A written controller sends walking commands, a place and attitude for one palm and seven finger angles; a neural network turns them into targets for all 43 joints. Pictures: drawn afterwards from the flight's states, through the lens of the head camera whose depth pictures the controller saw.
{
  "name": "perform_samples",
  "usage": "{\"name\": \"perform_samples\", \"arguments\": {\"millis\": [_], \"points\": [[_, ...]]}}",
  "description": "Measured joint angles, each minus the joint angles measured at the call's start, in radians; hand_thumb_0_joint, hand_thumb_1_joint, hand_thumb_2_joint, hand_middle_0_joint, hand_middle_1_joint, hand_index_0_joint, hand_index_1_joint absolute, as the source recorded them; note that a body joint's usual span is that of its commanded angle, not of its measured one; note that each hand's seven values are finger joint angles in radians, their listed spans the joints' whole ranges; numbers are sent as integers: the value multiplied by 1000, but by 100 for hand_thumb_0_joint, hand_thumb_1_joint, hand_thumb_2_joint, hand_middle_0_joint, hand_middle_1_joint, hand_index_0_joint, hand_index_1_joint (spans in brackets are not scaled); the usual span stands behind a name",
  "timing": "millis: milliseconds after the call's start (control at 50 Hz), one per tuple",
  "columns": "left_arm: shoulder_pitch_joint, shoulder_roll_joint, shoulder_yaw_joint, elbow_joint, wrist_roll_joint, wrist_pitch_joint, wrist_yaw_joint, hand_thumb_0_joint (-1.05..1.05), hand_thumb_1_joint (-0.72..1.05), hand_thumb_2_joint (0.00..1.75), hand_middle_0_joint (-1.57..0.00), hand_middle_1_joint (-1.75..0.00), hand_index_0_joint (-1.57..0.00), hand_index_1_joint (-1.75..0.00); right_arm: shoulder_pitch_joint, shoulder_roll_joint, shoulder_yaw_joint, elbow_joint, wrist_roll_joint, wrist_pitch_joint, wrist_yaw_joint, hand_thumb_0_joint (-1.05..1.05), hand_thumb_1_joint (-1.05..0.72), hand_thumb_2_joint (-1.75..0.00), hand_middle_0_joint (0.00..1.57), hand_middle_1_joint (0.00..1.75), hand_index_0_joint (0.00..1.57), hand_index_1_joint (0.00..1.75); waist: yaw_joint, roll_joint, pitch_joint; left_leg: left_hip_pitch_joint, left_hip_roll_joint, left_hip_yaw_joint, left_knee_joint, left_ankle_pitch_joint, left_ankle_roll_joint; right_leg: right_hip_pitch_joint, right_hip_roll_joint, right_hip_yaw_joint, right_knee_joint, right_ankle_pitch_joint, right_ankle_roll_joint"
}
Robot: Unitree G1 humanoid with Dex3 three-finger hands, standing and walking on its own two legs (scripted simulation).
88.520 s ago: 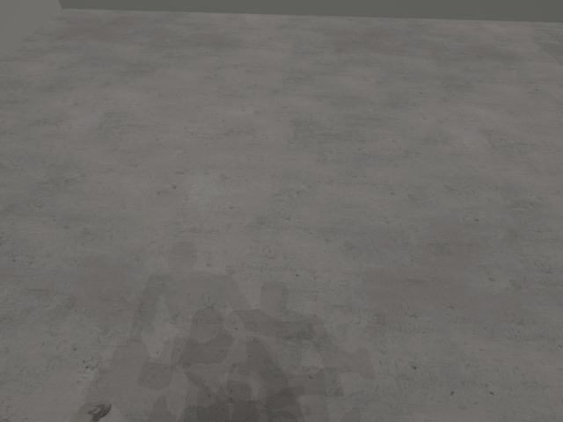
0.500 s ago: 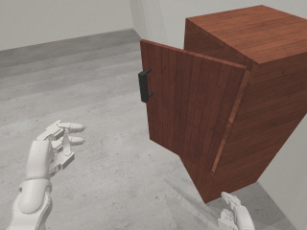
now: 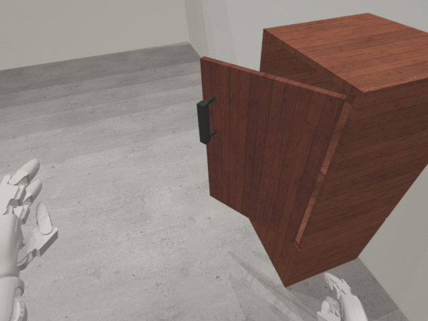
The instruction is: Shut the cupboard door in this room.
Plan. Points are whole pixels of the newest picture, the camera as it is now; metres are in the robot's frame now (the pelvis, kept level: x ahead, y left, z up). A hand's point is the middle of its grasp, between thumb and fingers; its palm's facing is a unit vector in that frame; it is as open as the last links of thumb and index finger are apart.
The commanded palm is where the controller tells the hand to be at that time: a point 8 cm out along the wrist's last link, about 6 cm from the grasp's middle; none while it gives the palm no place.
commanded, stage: draw the hand back to the body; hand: left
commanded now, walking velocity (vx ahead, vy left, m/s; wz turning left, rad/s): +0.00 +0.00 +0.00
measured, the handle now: (208, 120) +0.66 +0.10 +0.03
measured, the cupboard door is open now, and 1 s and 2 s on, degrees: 34 34 34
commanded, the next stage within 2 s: step back with the hand held close in 0.08 s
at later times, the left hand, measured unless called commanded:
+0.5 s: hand (54, 224) +0.20 +0.27 +0.15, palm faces +0.36 -0.79 -0.49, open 7.4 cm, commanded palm +0.14 +0.31 +0.17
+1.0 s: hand out of the picture +0.12 +0.30 +0.15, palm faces +0.46 -0.76 -0.46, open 7.4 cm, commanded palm +0.06 +0.33 +0.17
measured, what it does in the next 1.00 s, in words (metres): shifts its weight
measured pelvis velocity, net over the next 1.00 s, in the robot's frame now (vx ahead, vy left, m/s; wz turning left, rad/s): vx -0.08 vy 0.03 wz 0.02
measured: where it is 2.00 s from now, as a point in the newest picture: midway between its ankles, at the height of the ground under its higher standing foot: outside the picture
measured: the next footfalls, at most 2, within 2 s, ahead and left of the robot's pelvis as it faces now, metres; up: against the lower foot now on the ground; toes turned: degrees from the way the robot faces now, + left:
right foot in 1.52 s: -0.23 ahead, -0.11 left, +0.00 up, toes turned +3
left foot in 1.88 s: -0.08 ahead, +0.12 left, +0.00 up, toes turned -4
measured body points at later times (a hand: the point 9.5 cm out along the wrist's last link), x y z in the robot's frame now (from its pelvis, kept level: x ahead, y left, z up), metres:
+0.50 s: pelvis +0.00 +0.01 +0.00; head +0.00 -0.01 +0.45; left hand +0.18 +0.31 +0.18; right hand +0.17 -0.24 -0.10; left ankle +0.01 +0.09 -0.74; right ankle -0.03 -0.11 -0.74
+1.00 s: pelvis -0.08 +0.03 -0.02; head -0.07 +0.04 +0.43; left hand +0.09 +0.34 +0.18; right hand +0.09 -0.21 -0.10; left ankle +0.01 +0.09 -0.74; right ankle -0.04 -0.11 -0.74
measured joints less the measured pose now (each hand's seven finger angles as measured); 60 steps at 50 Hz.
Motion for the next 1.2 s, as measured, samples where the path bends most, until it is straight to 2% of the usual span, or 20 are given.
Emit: {"name": "perform_samples", "arguments": {"millis": [220, 360, 600, 740, 880, 1000, 1100, 1200], "points": [[7, 20, 22, -13, -9, -8, -10, 1, 89, 90, -22, -31, -21, -30, -1, 16, 9, -10, -2, -2, 6, 2, -90, -90, 20, 30, 20, 30, -6, 3, 5, 5, 8, 6, -6, 0, -5, 4, 8, 7, -11, 6, -5], [39, 34, 47, -23, 0, -53, -7, 1, 89, 90, -21, -30, -21, -30, -9, -8, -6, -24, -4, 51, 0, 2, -90, -90, 20, 30, 20, 30, -30, 17, -12, -91, 19, 0, 54, -21, 0, -72, 17, 0, 8, 6, -1], [94, 112, 81, -93, -10, -49, 9, 1, 89, 90, -22, -30, -22, -30, -25, -17, -31, -77, 8, 123, -21, 2, -90, -90, 20, 30, 20, 30, -58, -13, -2, -160, 3, 33, 79, -7, 21, -173, -4, 29, 89, 0, 22], [105, 119, 92, -117, -1, -68, 19, 1, 89, 90, -22, -30, -22, -30, -12, -5, -18, -95, 5, 110, -24, 2, -90, -90, 20, 30, 20, 30, -61, -34, -3, -204, 3, 34, 104, 14, 35, -216, -6, 27, 114, 20, 30], [85, 95, 113, -119, 26, -105, 31, 1, 89, 90, -22, -30, -22, -30, 13, 2, -7, -89, 0, 71, -23, 2, -90, -90, 20, 30, 20, 30, -52, -44, 10, -259, 6, 21, 160, 21, 44, -262, -4, 12, 162, 28, 34], [42, 80, 124, -130, 46, -127, 33, 1, 89, 90, -22, -30, -22, -30, 26, 10, -5, -71, -10, 35, -15, 2, -90, -90, 20, 30, 20, 30, -52, -47, 34, -300, 7, 8, 212, 19, 44, -293, 18, 33, 221, 15, 29], [47, 79, 138, -158, 49, -149, 35, 1, 89, 90, -22, -30, -22, -30, 26, 17, -5, -55, -17, 22, -5, 2, -90, -90, 20, 30, 20, 30, -49, -51, 38, -333, 17, 17, 255, -36, 35, -321, 20, 31, 250, 17, 23], [49, 85, 124, -175, 41, -167, 50, 1, 89, 90, -22, -30, -22, -30, 23, 20, -9, -29, -25, 20, 4, 2, -90, -90, 20, 30, 20, 30, -54, -68, 25, -355, 14, 22, 249, -72, 4, -341, 13, 35, 231, 47, 23]]}}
